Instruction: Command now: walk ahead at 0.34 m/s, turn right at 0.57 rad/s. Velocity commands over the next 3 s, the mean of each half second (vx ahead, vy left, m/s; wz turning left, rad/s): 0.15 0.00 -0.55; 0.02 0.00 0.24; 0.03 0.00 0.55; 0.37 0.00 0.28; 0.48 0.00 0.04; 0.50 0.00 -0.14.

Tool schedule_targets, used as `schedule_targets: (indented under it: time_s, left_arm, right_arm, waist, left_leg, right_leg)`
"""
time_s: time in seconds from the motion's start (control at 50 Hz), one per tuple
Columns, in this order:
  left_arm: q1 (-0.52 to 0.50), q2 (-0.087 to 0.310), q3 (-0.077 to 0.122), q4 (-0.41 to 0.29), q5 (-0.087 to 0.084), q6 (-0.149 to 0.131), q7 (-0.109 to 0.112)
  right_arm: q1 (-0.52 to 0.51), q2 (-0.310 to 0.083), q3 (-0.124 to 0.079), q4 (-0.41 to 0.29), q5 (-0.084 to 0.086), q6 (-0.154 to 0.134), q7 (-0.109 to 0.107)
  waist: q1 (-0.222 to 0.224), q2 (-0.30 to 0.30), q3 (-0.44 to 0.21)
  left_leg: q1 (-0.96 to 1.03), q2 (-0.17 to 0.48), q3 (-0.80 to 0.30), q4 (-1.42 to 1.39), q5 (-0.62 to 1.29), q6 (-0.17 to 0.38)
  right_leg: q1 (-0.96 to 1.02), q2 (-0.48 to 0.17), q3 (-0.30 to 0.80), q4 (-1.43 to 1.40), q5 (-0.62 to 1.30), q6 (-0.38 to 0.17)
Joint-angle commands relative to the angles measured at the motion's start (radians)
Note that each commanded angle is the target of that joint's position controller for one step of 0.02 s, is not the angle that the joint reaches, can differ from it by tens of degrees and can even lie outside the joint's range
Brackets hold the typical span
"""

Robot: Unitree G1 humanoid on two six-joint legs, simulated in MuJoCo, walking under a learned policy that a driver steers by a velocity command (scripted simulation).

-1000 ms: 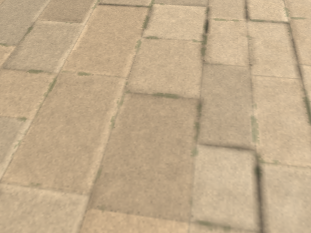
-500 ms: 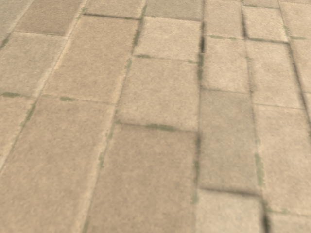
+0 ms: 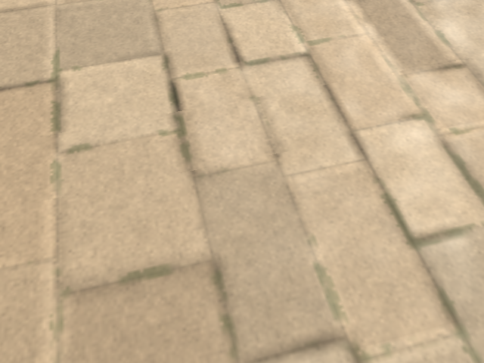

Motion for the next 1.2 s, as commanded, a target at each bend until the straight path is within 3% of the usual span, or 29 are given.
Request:
schedule_targets:
  time_s: [0.02, 0.04, 0.06, 0.1, 0.16, 0.28, 0.38, 0.44, 0.5, 0.52, 0.54, 0.56, 0.58, 0.6, 0.62, 0.64, 0.68, 0.74, 0.86, 0.92, 0.96, 0.98, 1.0, 1.02, 1.04, 1.06, 1.08, 1.12, 1.2]
  left_arm:
    - [0.233, 0.218, 0.062, 0.017, -0.031, 0.004, 0.031]
    - [0.180, 0.170, 0.050, 0.009, -0.035, 0.002, 0.034]
    - [0.145, 0.139, 0.039, 0.003, -0.044, 0.001, 0.039]
    - [0.147, 0.133, 0.031, -0.005, -0.042, -0.008, 0.035]
    - [0.192, 0.178, 0.042, -0.006, -0.033, -0.013, 0.034]
    - [0.266, 0.186, 0.041, -0.021, -0.031, 0.014, 0.047]
    - [0.295, 0.199, 0.046, -0.035, -0.020, 0.032, 0.053]
    - [0.275, 0.205, 0.046, -0.047, -0.014, 0.043, 0.053]
    - [0.225, 0.174, 0.030, -0.051, -0.021, 0.045, 0.057]
    - [0.200, 0.158, 0.018, -0.052, -0.036, 0.040, 0.061]
    - [0.233, 0.099, -0.006, -0.059, -0.037, 0.030, 0.063]
    - [0.354, 0.078, -0.009, -0.027, -0.032, 0.041, 0.068]
    - [0.357, 0.131, 0.000, -0.001, -0.018, 0.063, 0.075]
    - [0.303, 0.151, 0.003, 0.004, -0.011, 0.072, 0.074]
    - [0.247, 0.151, 0.003, 0.001, -0.012, 0.074, 0.070]
    - [0.218, 0.158, 0.004, -0.003, -0.016, 0.078, 0.065]
    - [0.204, 0.160, 0.002, 0.002, -0.021, 0.081, 0.057]
    - [0.152, 0.140, -0.005, -0.011, -0.026, 0.078, 0.061]
    - [0.106, 0.125, -0.016, -0.037, -0.032, 0.062, 0.071]
    - [0.167, 0.128, -0.019, -0.028, -0.036, 0.049, 0.076]
    - [0.247, 0.135, -0.016, -0.008, -0.031, 0.039, 0.085]
    - [0.240, 0.211, 0.000, -0.016, -0.017, 0.034, 0.095]
    - [0.153, 0.309, 0.018, -0.061, -0.008, 0.037, 0.096]
    - [0.107, 0.290, 0.017, -0.067, 0.007, 0.041, 0.087]
    - [0.056, 0.210, -0.005, -0.085, 0.003, 0.036, 0.083]
    - [0.014, 0.164, -0.018, -0.094, -0.006, 0.032, 0.080]
    - [0.003, 0.154, -0.022, -0.105, -0.009, 0.029, 0.080]
    - [0.056, 0.155, -0.023, -0.103, -0.012, 0.025, 0.082]
    - [0.197, 0.189, -0.006, -0.068, -0.014, 0.025, 0.080]
  right_arm:
    - [-0.074, -0.106, -0.014, -0.144, 0.014, -0.032, 0.000]
    - [-0.059, -0.106, -0.016, -0.126, 0.003, -0.028, -0.005]
    - [-0.047, -0.114, -0.019, -0.128, -0.020, -0.011, -0.006]
    - [-0.024, -0.106, -0.020, -0.132, -0.032, 0.025, 0.000]
    - [-0.055, -0.093, -0.014, -0.155, -0.024, 0.048, 0.001]
    - [-0.213, -0.127, -0.011, -0.222, -0.015, 0.064, -0.005]
    - [-0.278, -0.142, -0.003, -0.257, -0.004, 0.061, -0.012]
    - [-0.259, -0.151, 0.001, -0.262, 0.005, 0.054, -0.016]
    - [-0.173, -0.140, 0.005, -0.234, 0.003, 0.045, -0.020]
    - [-0.130, -0.128, 0.009, -0.220, -0.006, 0.036, -0.022]
    - [-0.119, -0.156, 0.010, -0.223, -0.016, 0.026, -0.027]
    - [-0.167, -0.185, 0.022, -0.241, -0.009, 0.029, -0.025]
    - [-0.132, -0.147, 0.037, -0.214, -0.002, 0.036, -0.015]
    - [-0.153, -0.135, 0.042, -0.209, -0.001, 0.037, -0.005]
    - [-0.177, -0.152, 0.037, -0.206, -0.001, 0.041, 0.000]
    - [-0.183, -0.189, 0.024, -0.205, -0.002, 0.048, -0.001]
    - [-0.166, -0.239, -0.001, -0.197, 0.004, 0.059, -0.002]
    - [-0.136, -0.240, -0.019, -0.188, 0.012, 0.068, 0.004]
    - [-0.131, -0.234, -0.046, -0.183, -0.004, 0.089, 0.016]
    - [-0.177, -0.238, -0.056, -0.193, -0.006, 0.103, 0.026]
    - [-0.218, -0.231, -0.057, -0.205, 0.005, 0.114, 0.025]
    - [-0.196, -0.190, -0.047, -0.218, 0.012, 0.111, 0.023]
    - [-0.165, -0.145, -0.041, -0.231, 0.021, 0.103, 0.018]
    - [-0.175, -0.224, -0.056, -0.214, -0.014, 0.102, 0.009]
    - [-0.148, -0.234, -0.064, -0.194, -0.012, 0.103, 0.013]
    - [-0.108, -0.220, -0.063, -0.172, -0.014, 0.109, 0.020]
    - [-0.084, -0.215, -0.063, -0.161, -0.016, 0.116, 0.027]
    - [-0.094, -0.207, -0.056, -0.162, -0.014, 0.123, 0.040]
    - [-0.189, -0.183, -0.040, -0.205, -0.007, 0.128, 0.054]
  waist:
    - [0.088, -0.013, -0.167]
    - [0.046, 0.023, -0.110]
    - [0.015, 0.009, -0.092]
    - [-0.008, -0.005, -0.130]
    - [-0.003, -0.023, -0.159]
    - [0.054, -0.069, -0.144]
    - [0.078, -0.081, -0.114]
    - [0.072, -0.088, -0.109]
    - [0.035, -0.093, -0.110]
    - [0.000, -0.070, -0.119]
    - [0.016, 0.051, -0.180]
    - [0.080, 0.199, -0.198]
    - [0.064, 0.200, -0.207]
    - [0.061, 0.147, -0.142]
    - [0.059, 0.124, -0.116]
    - [0.062, 0.142, -0.100]
    - [0.058, 0.154, -0.106]
    - [0.039, 0.132, -0.122]
    - [0.015, 0.155, -0.141]
    - [0.038, 0.170, -0.145]
    - [0.082, 0.144, -0.124]
    - [0.063, -0.001, -0.101]
    - [0.034, -0.230, -0.087]
    - [0.028, -0.139, -0.044]
    - [-0.013, -0.085, -0.026]
    - [-0.040, -0.079, -0.013]
    - [-0.047, -0.110, -0.026]
    - [-0.013, -0.127, -0.039]
    - [0.065, -0.134, -0.067]
  left_leg:
    - [-0.512, -0.023, -0.177, 0.339, 0.076, -0.001]
    - [-0.467, 0.004, -0.185, 0.250, 0.103, 0.000]
    - [-0.420, 0.010, -0.188, 0.195, 0.114, -0.008]
    - [-0.359, -0.002, -0.185, 0.136, 0.132, -0.026]
    - [-0.382, -0.017, -0.177, 0.060, 0.189, -0.039]
    - [-0.471, -0.034, -0.206, -0.083, 0.265, -0.040]
    - [-0.463, -0.073, -0.231, -0.193, 0.218, -0.021]
    - [-0.398, -0.097, -0.232, -0.284, 0.168, 0.002]
    - [-0.168, -0.113, -0.195, -0.513, 0.235, 0.042]
    - [-0.024, -0.098, -0.203, -0.675, 0.401, 0.060]
    - [0.119, 0.055, -0.387, -0.743, 0.674, 0.101]
    - [0.148, 0.260, -0.602, -0.700, 1.124, 0.243]
    - [0.073, 0.301, -0.689, -0.713, 1.102, 0.337]
    - [0.044, 0.241, -0.647, -0.729, 0.988, 0.324]
    - [0.029, 0.169, -0.586, -0.734, 0.847, 0.272]
    - [0.029, 0.117, -0.552, -0.738, 0.758, 0.226]
    - [0.050, 0.069, -0.533, -0.743, 0.693, 0.200]
    - [0.066, 0.054, -0.549, -0.754, 0.595, 0.215]
    - [0.001, 0.039, -0.628, -0.783, 0.398, 0.227]
    - [-0.079, 0.016, -0.659, -0.785, 0.334, 0.191]
    - [-0.198, -0.040, -0.642, -0.753, 0.195, 0.118]
    - [-0.300, -0.126, -0.564, -0.630, 0.036, 0.059]
    - [-0.406, -0.297, -0.326, -0.361, -0.026, 0.022]
    - [-0.362, -0.214, -0.303, -0.158, -0.035, 0.014]
    - [-0.307, -0.200, -0.310, -0.053, 0.014, 0.022]
    - [-0.305, -0.194, -0.297, 0.024, 0.066, 0.021]
    - [-0.323, -0.190, -0.279, 0.079, 0.098, 0.015]
    - [-0.374, -0.174, -0.244, 0.095, 0.099, -0.009]
    - [-0.430, -0.146, -0.219, -0.038, 0.060, -0.040]
  right_leg:
    - [0.525, -0.375, 0.485, -0.270, 0.739, -0.234]
    - [0.426, -0.304, 0.389, -0.283, 0.756, -0.174]
    - [0.351, -0.255, 0.338, -0.296, 0.762, -0.146]
    - [0.307, -0.219, 0.302, -0.295, 0.842, -0.123]
    - [0.302, -0.193, 0.291, -0.284, 0.896, -0.107]
    - [0.370, -0.190, 0.384, -0.267, 0.755, -0.063]
    - [0.426, -0.209, 0.475, -0.217, 0.750, -0.079]
    - [0.439, -0.215, 0.507, -0.175, 0.782, -0.078]
    - [0.368, -0.176, 0.477, -0.123, 0.733, -0.014]
    - [0.311, -0.145, 0.460, -0.082, 0.669, 0.029]
    - [0.257, -0.078, 0.404, 0.007, 0.438, 0.084]
    - [0.194, 0.068, 0.300, 0.091, -0.256, 0.119]
    - [0.201, 0.045, 0.263, 0.134, -0.454, 0.122]
    - [0.181, 0.022, 0.251, 0.158, -0.423, 0.129]
    - [0.167, 0.017, 0.230, 0.151, -0.382, 0.140]
    - [0.147, 0.016, 0.212, 0.152, -0.344, 0.153]
    - [0.112, 0.027, 0.186, 0.195, -0.310, 0.178]
    - [0.060, 0.020, 0.174, 0.224, -0.296, 0.197]
    - [0.095, 0.012, 0.171, 0.116, -0.264, 0.180]
    - [0.217, 0.030, 0.165, -0.044, -0.214, 0.150]
    - [0.368, 0.024, 0.159, -0.287, -0.090, 0.118]
    - [0.407, -0.132, 0.331, -0.434, -0.205, 0.081]
    - [0.359, -0.392, 0.629, -0.533, -0.316, -0.009]
    - [0.179, -0.444, 0.605, -0.507, -0.240, -0.076]
    - [0.125, -0.382, 0.520, -0.479, -0.129, -0.071]
    - [0.126, -0.313, 0.410, -0.452, -0.035, -0.042]
    - [0.173, -0.270, 0.336, -0.429, 0.037, -0.022]
    - [0.270, -0.252, 0.264, -0.383, 0.221, -0.030]
    - [0.473, -0.307, 0.251, -0.322, 0.408, -0.064]
Next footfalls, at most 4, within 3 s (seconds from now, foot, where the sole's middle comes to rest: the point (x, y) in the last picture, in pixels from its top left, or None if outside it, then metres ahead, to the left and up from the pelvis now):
0.54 left None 0.27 0.10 -0.75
0.98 right None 0.17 -0.08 -0.75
1.46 left None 0.13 0.12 -0.75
1.96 right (236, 339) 0.50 0.05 -0.75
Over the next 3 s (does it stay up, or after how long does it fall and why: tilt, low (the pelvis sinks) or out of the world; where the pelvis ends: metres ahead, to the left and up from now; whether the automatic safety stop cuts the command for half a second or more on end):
stays up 0.84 0.29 0.02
